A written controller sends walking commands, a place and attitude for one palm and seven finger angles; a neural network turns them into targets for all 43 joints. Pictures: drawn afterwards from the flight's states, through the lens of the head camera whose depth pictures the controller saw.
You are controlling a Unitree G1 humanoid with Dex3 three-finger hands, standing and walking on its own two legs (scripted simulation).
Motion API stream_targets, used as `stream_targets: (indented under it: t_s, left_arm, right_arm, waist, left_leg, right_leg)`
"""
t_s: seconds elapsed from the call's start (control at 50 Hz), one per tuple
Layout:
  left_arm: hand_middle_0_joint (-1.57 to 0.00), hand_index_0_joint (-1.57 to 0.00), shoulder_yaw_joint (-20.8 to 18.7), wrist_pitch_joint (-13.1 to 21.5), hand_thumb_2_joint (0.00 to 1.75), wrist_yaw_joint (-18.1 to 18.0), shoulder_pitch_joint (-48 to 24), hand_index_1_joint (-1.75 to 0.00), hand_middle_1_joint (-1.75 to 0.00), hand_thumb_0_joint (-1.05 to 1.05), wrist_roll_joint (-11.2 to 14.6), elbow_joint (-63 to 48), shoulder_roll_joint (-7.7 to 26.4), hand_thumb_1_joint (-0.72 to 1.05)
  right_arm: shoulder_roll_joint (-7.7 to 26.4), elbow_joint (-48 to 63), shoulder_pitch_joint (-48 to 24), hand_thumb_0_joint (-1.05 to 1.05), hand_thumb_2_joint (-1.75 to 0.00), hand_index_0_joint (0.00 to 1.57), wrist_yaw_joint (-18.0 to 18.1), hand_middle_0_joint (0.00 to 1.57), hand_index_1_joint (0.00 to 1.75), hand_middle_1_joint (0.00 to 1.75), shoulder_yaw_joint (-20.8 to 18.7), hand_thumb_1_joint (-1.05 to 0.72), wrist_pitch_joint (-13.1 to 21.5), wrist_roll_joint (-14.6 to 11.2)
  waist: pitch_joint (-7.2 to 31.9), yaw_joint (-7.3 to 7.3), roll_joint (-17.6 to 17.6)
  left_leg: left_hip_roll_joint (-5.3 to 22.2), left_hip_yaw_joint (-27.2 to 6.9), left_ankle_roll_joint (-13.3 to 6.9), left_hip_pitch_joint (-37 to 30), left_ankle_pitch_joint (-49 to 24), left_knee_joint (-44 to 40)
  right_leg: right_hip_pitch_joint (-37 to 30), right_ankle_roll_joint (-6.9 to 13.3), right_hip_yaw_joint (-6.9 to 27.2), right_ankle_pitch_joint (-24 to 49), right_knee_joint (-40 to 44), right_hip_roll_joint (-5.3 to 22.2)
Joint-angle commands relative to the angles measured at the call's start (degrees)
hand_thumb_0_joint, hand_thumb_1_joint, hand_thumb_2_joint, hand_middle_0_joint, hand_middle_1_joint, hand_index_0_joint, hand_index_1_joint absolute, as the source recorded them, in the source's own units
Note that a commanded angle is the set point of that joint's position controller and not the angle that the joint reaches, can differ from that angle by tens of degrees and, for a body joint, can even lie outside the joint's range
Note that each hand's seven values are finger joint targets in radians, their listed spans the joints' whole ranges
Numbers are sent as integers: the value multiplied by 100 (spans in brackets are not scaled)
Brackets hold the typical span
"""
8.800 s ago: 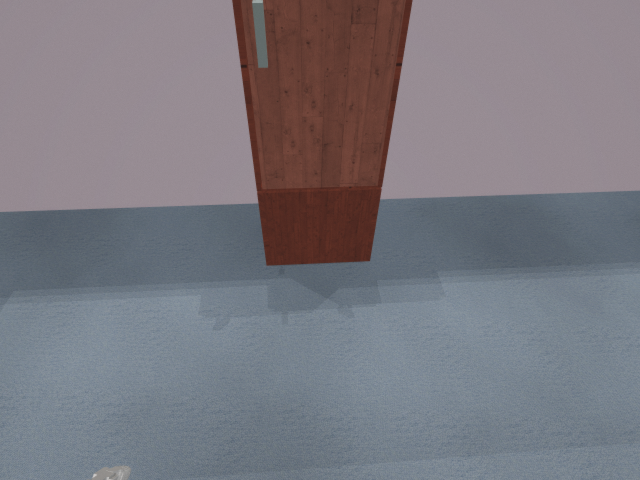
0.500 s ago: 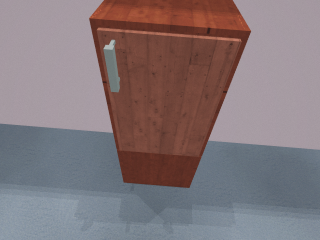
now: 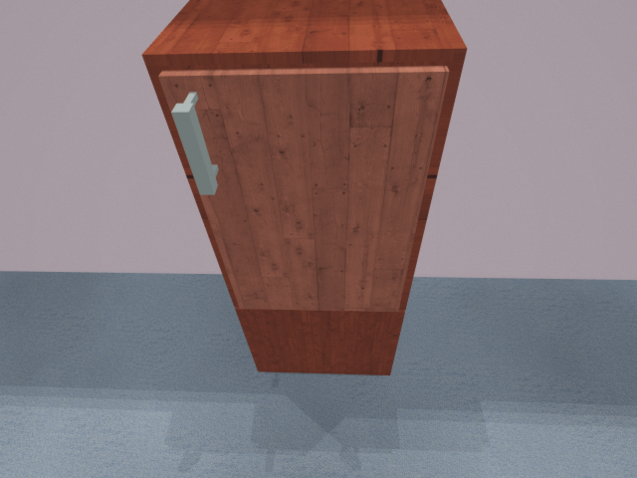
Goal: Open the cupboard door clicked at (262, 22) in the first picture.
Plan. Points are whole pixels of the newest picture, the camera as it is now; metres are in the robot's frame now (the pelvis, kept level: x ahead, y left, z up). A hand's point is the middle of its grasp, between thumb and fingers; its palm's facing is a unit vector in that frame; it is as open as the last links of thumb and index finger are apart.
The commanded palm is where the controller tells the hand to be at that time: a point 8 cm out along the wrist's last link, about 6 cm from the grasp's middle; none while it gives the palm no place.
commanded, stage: look again from close up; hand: left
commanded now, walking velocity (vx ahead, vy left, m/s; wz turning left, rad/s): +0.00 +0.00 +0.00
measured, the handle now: (200, 144) +0.53 +0.21 +0.15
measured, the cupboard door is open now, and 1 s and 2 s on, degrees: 0 0 0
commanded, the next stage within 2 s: raise the hand with hooked fingers in 0.04 s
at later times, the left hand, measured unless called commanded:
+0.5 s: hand (191, 445) +0.16 +0.16 -0.01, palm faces -0.02 -1.00 -0.05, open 8.2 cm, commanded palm +0.13 +0.23 -0.01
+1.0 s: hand (122, 392) +0.20 +0.23 +0.06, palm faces +0.06 -1.00 -0.05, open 11.2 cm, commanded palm +0.17 +0.28 +0.06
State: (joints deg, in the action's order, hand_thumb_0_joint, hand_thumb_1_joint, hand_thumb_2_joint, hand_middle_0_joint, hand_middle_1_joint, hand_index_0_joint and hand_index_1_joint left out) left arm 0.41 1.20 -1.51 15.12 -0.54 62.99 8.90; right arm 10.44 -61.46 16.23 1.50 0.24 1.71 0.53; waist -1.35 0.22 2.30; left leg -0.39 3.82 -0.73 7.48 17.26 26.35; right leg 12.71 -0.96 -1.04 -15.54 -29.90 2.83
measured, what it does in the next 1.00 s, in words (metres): stands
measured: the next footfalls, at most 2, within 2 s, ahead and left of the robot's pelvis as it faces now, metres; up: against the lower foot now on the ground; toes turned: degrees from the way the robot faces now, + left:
none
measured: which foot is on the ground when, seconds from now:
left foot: down 0.00-1.00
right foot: down 0.00-1.00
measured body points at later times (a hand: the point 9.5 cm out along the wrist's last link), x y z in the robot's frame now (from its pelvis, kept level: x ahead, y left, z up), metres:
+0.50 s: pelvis -0.03 -0.03 -0.04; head -0.01 -0.04 +0.41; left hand +0.16 +0.22 +0.00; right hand +0.19 -0.29 -0.07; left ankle -0.03 +0.11 -0.74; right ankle +0.01 -0.13 -0.74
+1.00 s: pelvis -0.03 +0.00 -0.03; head -0.01 -0.01 +0.42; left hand +0.19 +0.29 +0.06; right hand +0.12 -0.22 -0.11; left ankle -0.03 +0.11 -0.74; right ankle +0.01 -0.13 -0.74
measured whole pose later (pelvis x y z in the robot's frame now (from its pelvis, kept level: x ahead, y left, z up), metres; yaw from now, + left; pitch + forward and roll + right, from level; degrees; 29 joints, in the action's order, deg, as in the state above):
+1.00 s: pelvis -0.03 +0.00 -0.03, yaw +2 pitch +4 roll -1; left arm -18.9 9.6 19.8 16.1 20.2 0.4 17.8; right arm 12.5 -33.0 18.8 4.2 3.3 15.9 -2.3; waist 3.6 0.4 1.8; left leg 1.6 1.4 -0.4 27.3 24.3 47.0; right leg 29.2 -0.4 -3.1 -19.9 -44.8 1.8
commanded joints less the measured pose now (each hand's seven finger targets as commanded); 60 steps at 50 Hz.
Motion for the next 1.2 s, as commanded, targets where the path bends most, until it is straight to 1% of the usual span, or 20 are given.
stream_targets:
  t_s: [0.0, 0.1, 0.12, 0.14, 0.16, 0.18, 0.2, 0.22, 0.24, 0.32, 0.36, 0.4, 0.48, 0.56, 0.68, 0.8, 0.88, 0.96, 1.06, 1.18]
  left_arm:
    - [-20, -20, -139, 82, 90, -47, 201, -30, -30, 0, -13, -207, 777, 90]
    - [-20, -20, -166, 87, 90, -36, 88, -30, -30, 0, -12, -223, 849, 90]
    - [-20, -20, -177, 120, 90, -286, 688, -30, -30, 0, -45, 3, 823, 90]
    - [-20, -20, -1266, 1456, 89, -193, -3972, -32, -32, 0, 1022, -8792, 2268, 88]
    - [-20, -20, -1142, 1119, 88, -278, -722, -33, -33, 0, 571, -6978, 1773, 85]
    - [-21, -21, -987, 914, 87, -536, -633, -34, -34, 0, 831, -6644, 1428, 83]
    - [-21, -21, -251, 440, 86, -458, 897, -36, -36, 0, 944, -5694, 103, 81]
    - [-21, -21, -495, 685, 85, -332, -219, -37, -37, 0, 1102, -6800, 410, 78]
    - [-21, -21, -952, 991, 84, -211, -186, -39, -39, 0, 1059, -6704, 815, 76]
    - [-22, -22, -1278, 2332, 80, 928, 1910, -45, -45, 0, 1355, -4812, 374, 67]
    - [-22, -22, -1346, 3043, 78, 1750, 1941, -48, -48, 0, 1561, -4911, 506, 62]
    - [-22, -22, -1644, 3197, 76, 2499, 1735, -51, -51, 0, 1678, -4905, 987, 57]
    - [-23, -23, -2100, 2762, 72, 2708, 445, -57, -57, 0, 2160, -6492, 1475, 48]
    - [-24, -24, -2066, 3070, 68, 2135, -580, -63, -63, 0, 2076, -8008, 1476, 39]
    - [-25, -25, -1293, 2733, 62, 2289, -970, -72, -72, 0, 1750, -7567, 1343, 25]
    - [-26, -26, -2214, 1143, 56, 2607, -14, -81, -81, 0, 2055, -6650, 1867, 11]
    - [-26, -26, -2757, 1060, 52, 2228, -261, -87, -87, 0, 2370, -7349, 2023, 1]
    - [-27, -27, -2385, 1431, 48, 1943, -553, -93, -93, 0, 2135, -7703, 1770, -8]
    - [-28, -28, -2022, 1246, 43, 2207, -1288, -100, -100, 0, 1913, -7381, 1839, -20]
    - [-29, -29, -2787, 832, 37, 2332, -2054, -110, -110, 0, 2024, -7371, 2667, -34]
  right_arm:
    - [554, 145, 195, 0, -90, 20, 13, 20, 30, 30, -94, -90, 79, 27]
    - [582, 91, 117, 0, -90, 20, 20, 20, 30, 30, -106, -90, 70, 26]
    - [674, 413, -260, 0, -90, 20, -23, 20, 30, 30, -151, -90, 56, -33]
    - [1464, 2296, -279, 0, -90, 20, 215, 20, 30, 30, -306, -90, 939, -305]
    - [989, 2069, -675, 0, -90, 20, 440, 20, 30, 30, -199, -90, 1418, -167]
    - [1046, 1737, -708, 0, -90, 20, 464, 20, 30, 30, -211, -90, 1554, -254]
    - [704, 1722, -549, 0, -90, 20, 408, 20, 30, 30, -178, -90, 1574, -345]
    - [967, 2251, -764, 0, -90, 20, 358, 20, 30, 30, -217, -90, 1685, -329]
    - [1043, 2331, -655, 0, -90, 20, 365, 20, 30, 30, -350, -90, 1758, -241]
    - [959, 2916, -810, 0, -90, 20, 146, 20, 30, 30, -489, -90, 1807, -132]
    - [1082, 3310, -939, 0, -90, 20, 7, 20, 30, 30, -565, -90, 1805, -133]
    - [1235, 3678, -965, 0, -90, 20, -78, 20, 30, 30, -593, -90, 1786, -229]
    - [1194, 4216, -916, 0, -90, 20, 103, 20, 30, 30, -506, -90, 1688, -301]
    - [989, 4002, -467, 0, -90, 20, 210, 20, 30, 30, -420, -90, 1707, -238]
    - [1189, 3602, -415, 0, -90, 20, 329, 20, 30, 30, -216, -90, 1785, -256]
    - [1140, 3898, -743, 0, -90, 20, 404, 20, 30, 30, -134, -90, 1699, -366]
    - [1022, 4005, -817, 0, -90, 20, 359, 20, 30, 30, -25, -90, 1727, -287]
    - [1075, 3852, -519, 0, -90, 20, 268, 20, 30, 30, -40, -90, 1890, -263]
    - [1220, 3655, -408, 0, -90, 20, 372, 20, 30, 30, -61, -90, 1993, -342]
    - [1249, 3656, -573, 0, -90, 20, 538, 20, 30, 30, 15, -90, 1945, -352]
  waist:
    - [-273, -42, -324]
    - [-107, -44, -273]
    - [19, -232, -1294]
    - [2784, 371, 16]
    - [2406, -205, 1054]
    - [1905, -81, 1320]
    - [1066, 38, 650]
    - [276, 134, 389]
    - [334, 215, -53]
    - [-158, -323, -1795]
    - [238, -342, -1692]
    - [631, -344, -1074]
    - [1547, -297, -495]
    - [1871, -10, 219]
    - [1054, 376, 359]
    - [1451, -259, -186]
    - [1524, -481, -244]
    - [1348, -218, 123]
    - [1059, 3, 224]
    - [1192, -248, 239]
  left_leg:
    - [560, -500, -120, 414, -986, -604]
    - [582, -462, -82, 333, -1020, -583]
    - [752, -263, 89, 691, -1446, 619]
    - [32, -355, -88, -511, -2221, -152]
    - [141, -120, -128, -789, -2935, -166]
    - [154, -148, 72, -313, -2180, -58]
    - [159, -233, 43, 149, -1742, -152]
    - [107, -388, 39, 572, -1301, -80]
    - [64, -321, 11, 769, -883, 108]
    - [-108, -224, 86, 2393, -67, 1014]
    - [-198, -124, 111, 2815, 52, 1566]
    - [-276, -38, 90, 2933, 58, 1931]
    - [-306, -42, -16, 3014, 208, 2237]
    - [-72, -247, -60, 2446, -240, 2295]
    - [54, -570, -109, 2287, -115, 2045]
    - [-17, -513, -45, 2310, -197, 1488]
    - [14, -552, 15, 2105, -662, 1199]
    - [81, -522, 46, 1757, -683, 1040]
    - [104, -601, -2, 1522, -196, 847]
    - [77, -679, 2, 1145, -431, 532]
  right_leg:
    - [-99, 295, 407, 1089, 561, 352]
    - [-245, 318, 427, 1259, 617, 372]
    - [-441, 176, 630, 3824, 407, 683]
    - [-897, 295, 252, 3113, 4, 119]
    - [-773, 407, 107, 1950, -107, -160]
    - [-432, 359, -133, 1157, 61, -129]
    - [-47, 249, -262, 943, 200, -149]
    - [301, 198, -279, 772, 247, -104]
    - [611, 168, -334, 289, 280, -124]
    - [1460, 122, -216, -781, -354, -195]
    - [1429, 149, 76, -553, -698, -113]
    - [1306, 202, 414, -331, -864, 34]
    - [1283, 67, 812, -947, -863, 74]
    - [1335, 130, 575, -347, -1124, -117]
    - [1863, 225, -20, -101, -1285, -343]
    - [923, 152, -69, -232, -856, -215]
    - [546, 204, -297, 241, -942, -320]
    - [923, 190, -404, 326, -921, -366]
    - [1029, 178, -357, -74, -635, -332]
    - [422, 232, -356, 95, -379, -357]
